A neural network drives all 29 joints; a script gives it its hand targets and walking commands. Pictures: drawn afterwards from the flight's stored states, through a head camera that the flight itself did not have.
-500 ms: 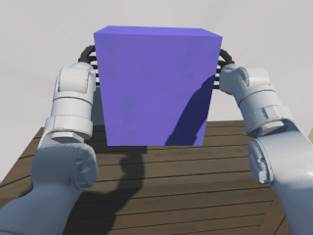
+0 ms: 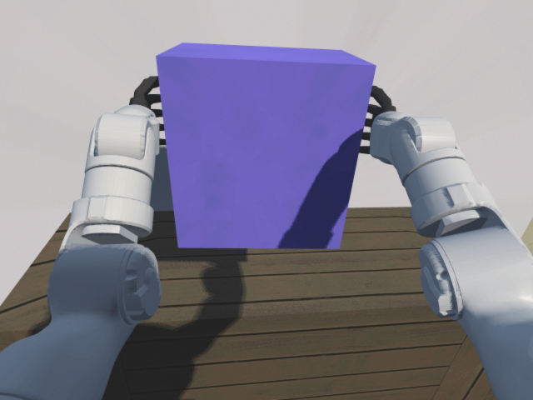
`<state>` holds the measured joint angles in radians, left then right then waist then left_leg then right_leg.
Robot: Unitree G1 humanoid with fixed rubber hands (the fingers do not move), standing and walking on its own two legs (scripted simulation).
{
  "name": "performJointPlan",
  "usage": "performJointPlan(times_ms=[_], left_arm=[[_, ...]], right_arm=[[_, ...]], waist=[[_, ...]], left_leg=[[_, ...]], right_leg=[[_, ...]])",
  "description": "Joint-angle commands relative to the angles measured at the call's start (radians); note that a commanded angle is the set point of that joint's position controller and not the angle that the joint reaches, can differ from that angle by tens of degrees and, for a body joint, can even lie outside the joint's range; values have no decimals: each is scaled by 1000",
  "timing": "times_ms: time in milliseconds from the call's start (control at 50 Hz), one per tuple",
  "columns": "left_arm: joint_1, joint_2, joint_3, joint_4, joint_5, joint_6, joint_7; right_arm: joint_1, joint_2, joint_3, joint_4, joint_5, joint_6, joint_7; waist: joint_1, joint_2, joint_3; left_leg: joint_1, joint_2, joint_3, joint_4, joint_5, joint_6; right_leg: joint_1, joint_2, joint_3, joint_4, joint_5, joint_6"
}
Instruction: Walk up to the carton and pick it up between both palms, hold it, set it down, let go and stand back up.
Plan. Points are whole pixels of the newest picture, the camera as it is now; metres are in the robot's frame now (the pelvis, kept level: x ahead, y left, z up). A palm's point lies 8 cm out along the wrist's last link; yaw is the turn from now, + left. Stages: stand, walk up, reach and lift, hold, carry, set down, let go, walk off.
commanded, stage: hold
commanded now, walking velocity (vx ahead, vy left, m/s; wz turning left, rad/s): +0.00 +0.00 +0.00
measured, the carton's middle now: (261, 146) +0.40 +0.01 +0.29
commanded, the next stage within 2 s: set down in 1.62 s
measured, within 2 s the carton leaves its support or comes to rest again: neither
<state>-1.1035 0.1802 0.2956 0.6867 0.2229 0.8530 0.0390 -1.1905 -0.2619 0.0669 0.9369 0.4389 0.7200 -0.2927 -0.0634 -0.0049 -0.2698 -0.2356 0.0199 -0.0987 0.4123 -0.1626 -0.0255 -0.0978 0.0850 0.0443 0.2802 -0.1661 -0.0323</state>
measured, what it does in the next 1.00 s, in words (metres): stands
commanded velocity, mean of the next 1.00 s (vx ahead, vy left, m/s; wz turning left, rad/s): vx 0.00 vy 0.00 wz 0.00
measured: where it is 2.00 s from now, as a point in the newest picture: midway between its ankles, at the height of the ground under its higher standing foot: outside the picture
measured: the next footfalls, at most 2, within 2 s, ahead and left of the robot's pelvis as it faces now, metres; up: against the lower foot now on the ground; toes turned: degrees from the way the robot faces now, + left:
none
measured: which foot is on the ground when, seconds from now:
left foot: down 0.00-1.00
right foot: down 0.00-1.00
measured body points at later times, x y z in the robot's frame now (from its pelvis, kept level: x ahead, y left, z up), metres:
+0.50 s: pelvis +0.00 +0.00 +0.00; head -0.11 +0.02 +0.44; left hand +0.38 +0.18 +0.33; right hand +0.38 -0.16 +0.33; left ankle +0.04 +0.13 -0.75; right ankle -0.01 -0.10 -0.75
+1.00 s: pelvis +0.00 +0.00 +0.00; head -0.11 +0.02 +0.44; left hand +0.38 +0.18 +0.33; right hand +0.38 -0.16 +0.33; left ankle +0.04 +0.13 -0.75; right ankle -0.01 -0.10 -0.75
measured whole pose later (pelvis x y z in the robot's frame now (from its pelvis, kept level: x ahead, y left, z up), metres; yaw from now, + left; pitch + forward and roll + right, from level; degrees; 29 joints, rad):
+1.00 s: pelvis +0.00 +0.00 +0.00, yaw +0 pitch -1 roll -2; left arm -1.12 0.17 0.32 0.70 0.24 0.85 0.04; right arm -1.21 -0.26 0.06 0.96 0.43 0.72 -0.28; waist -0.06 0.01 -0.27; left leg -0.23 0.02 -0.10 0.40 -0.16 -0.03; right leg -0.09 0.08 0.05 0.28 -0.17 -0.03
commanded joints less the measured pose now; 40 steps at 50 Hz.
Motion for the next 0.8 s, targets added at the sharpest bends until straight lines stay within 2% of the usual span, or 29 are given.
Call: performJointPlan(times_ms=[0, 20, 40, 100, 120, 180, 260, 280, 300, 320, 360, 380, 400, 420, 440, 460, 480, 500, 520, 560, 580, 620, 640, 680, 700, 720, 740, 760, 780], left_arm=[[-860, -640, -215, -189, -257, -79, -180], [-864, -654, -216, -149, -258, -78, -180], [-863, -653, -206, -160, -257, -81, -182], [-862, -638, -190, -158, -253, -81, -176], [-857, -639, -198, -191, -256, -83, -172], [-854, -627, -164, -128, -231, -78, -174], [-857, -629, -165, -102, -236, -84, -180], [-852, -621, -161, -136, -239, -87, -180], [-849, -607, -143, -97, -223, -83, -181], [-833, -612, -157, -148, -238, -82, -182], [-829, -615, -178, -153, -239, -75, -184], [-820, -613, -165, -123, -231, -73, -188], [-819, -621, -175, -126, -232, -73, -193], [-822, -638, -194, -164, -248, -74, -196], [-820, -625, -182, -143, -241, -71, -198], [-832, -624, -191, -193, -252, -76, -196], [-844, -630, -203, -174, -249, -73, -192], [-823, -628, -186, -152, -246, -70, -193], [-837, -629, -186, -150, -237, -73, -191], [-837, -647, -198, -147, -241, -78, -190], [-844, -640, -196, -166, -247, -83, -189], [-848, -636, -204, -188, -248, -85, -183], [-848, -621, -175, -170, -233, -82, -182], [-852, -635, -196, -173, -246, -82, -182], [-845, -642, -212, -207, -258, -82, -181], [-849, -628, -189, -149, -244, -78, -181], [-851, -625, -185, -179, -248, -83, -182], [-839, -620, -182, -172, -242, -79, -181], [-824, -613, -166, -136, -231, -74, -184]], right_arm=[[-911, 595, 31, -334, 189, -57, 200], [-921, 588, 15, -302, 175, -62, 208], [-910, 602, 13, -308, 166, -64, 211], [-961, 611, 32, -345, 179, -72, 213], [-936, 598, 22, -351, 182, -66, 212], [-934, 589, 5, -286, 158, -65, 222], [-922, 588, -2, -255, 150, -68, 225], [-921, 602, 14, -289, 162, -68, 223], [-929, 598, 16, -261, 165, -65, 222], [-933, 598, 29, -340, 176, -72, 217], [-910, 570, 14, -324, 177, -64, 206], [-910, 574, 19, -301, 175, -63, 206], [-875, 565, 11, -266, 168, -56, 208], [-876, 566, 14, -312, 175, -60, 209], [-883, 565, 18, -301, 174, -56, 208], [-897, 578, 29, -354, 182, -60, 206], [-893, 555, 7, -321, 173, -56, 205], [-920, 572, 23, -355, 173, -62, 206], [-922, 563, 3, -328, 160, -60, 208], [-921, 580, 16, -320, 166, -68, 212], [-928, 600, 35, -341, 175, -70, 211], [-912, 606, 44, -339, 187, -66, 206], [-918, 611, 51, -327, 186, -63, 206], [-914, 611, 45, -325, 187, -64, 208], [-912, 618, 53, -368, 196, -68, 206], [-921, 607, 39, -321, 186, -61, 205], [-927, 621, 46, -354, 185, -67, 205], [-910, 610, 39, -338, 186, -62, 204], [-911, 608, 45, -315, 184, -60, 203]], waist=[[-7, 81, -267], [-7, 88, -222], [-7, 78, -244], [23, 71, -281], [7, 79, -319], [21, 63, -238], [9, 54, -237], [14, 38, -285], [23, 38, -238], [19, 31, -327], [-13, 58, -290], [-5, 46, -242], [-22, 57, -219], [-26, 75, -269], [-19, 64, -238], [-15, 60, -301], [-32, 84, -264], [-8, 64, -260], [-16, 71, -236], [-9, 93, -230], [2, 74, -267], [-3, 72, -290], [16, 56, -262], [2, 65, -270], [2, 66, -319], [4, 57, -244], [13, 38, -283], [7, 43, -270], [16, 34, -236]], left_leg=[[232, -26, 26, -26, 226, -31], [196, -21, 27, -33, 180, -30], [191, -21, 31, -39, 169, -22], [199, -26, 30, -31, 189, -15], [233, -25, 28, -29, 217, -22], [188, -23, 32, -50, 145, -11], [174, -22, 34, -42, 162, -14], [200, -27, 34, -36, 193, -11], [188, -29, 37, -35, 194, -11], [228, -32, 36, -23, 239, -13], [248, -33, 33, -16, 258, -27], [225, -33, 33, -16, 249, -24], [216, -27, 33, -26, 230, -30], [227, -27, 33, -23, 249, -37], [214, -30, 34, -28, 231, -33], [239, -30, 30, -24, 252, -31], [239, -27, 29, -31, 225, -38], [222, -30, 31, -30, 213, -26], [219, -26, 30, -42, 192, -28], [195, -24, 28, -36, 200, -28], [198, -28, 29, -29, 215, -22], [231, -31, 31, -22, 247, -25], [228, -33, 34, -21, 245, -18], [225, -30, 30, -20, 242, -22], [240, -31, 32, -12, 268, -24], [219, -32, 33, -20, 224, -20], [222, -33, 34, -20, 226, -13], [230, -34, 34, -22, 232, -15], [212, -33, 35, -25, 218, -11]], right_leg=[[-78, -16, 16, -68, 117, 45], [-113, -15, 15, -75, 55, 38], [-93, -16, 19, -75, 55, 39], [-73, -16, 19, -72, 79, 41], [-50, -11, 17, -71, 109, 40], [-89, -15, 16, -78, 28, 38], [-82, -14, 19, -71, 53, 36], [-53, -14, 20, -70, 88, 42], [-74, -15, 19, -72, 86, 42], [-27, -13, 18, -71, 141, 46], [-48, -14, 15, -74, 170, 49], [-70, -16, 15, -73, 158, 51], [-75, -13, 15, -72, 143, 46], [-46, -13, 17, -68, 155, 41], [-47, -14, 18, -73, 136, 42], [-24, -14, 15, -70, 156, 46], [-55, -15, 14, -77, 123, 40], [-50, -15, 13, -80, 112, 43], [-75, -16, 12, -85, 88, 40], [-67, -16, 16, -74, 97, 35], [-41, -14, 17, -68, 112, 40], [-43, -13, 17, -65, 149, 47], [-55, -15, 14, -67, 141, 53], [-65, -16, 15, -65, 140, 49], [-38, -13, 17, -62, 164, 50], [-78, -18, 20, -72, 124, 49], [-63, -18, 17, -70, 125, 55], [-62, -18, 20, -72, 145, 55], [-70, -19, 18, -73, 131, 56]])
